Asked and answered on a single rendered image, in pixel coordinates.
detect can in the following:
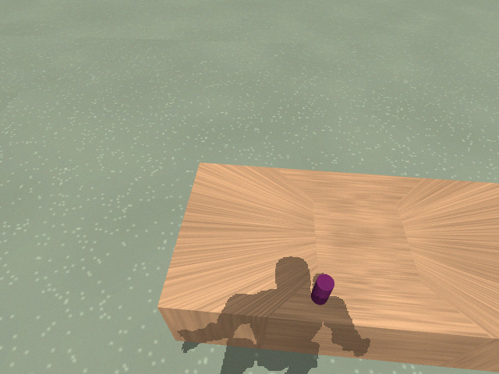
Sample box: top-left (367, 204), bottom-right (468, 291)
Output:
top-left (311, 274), bottom-right (334, 305)

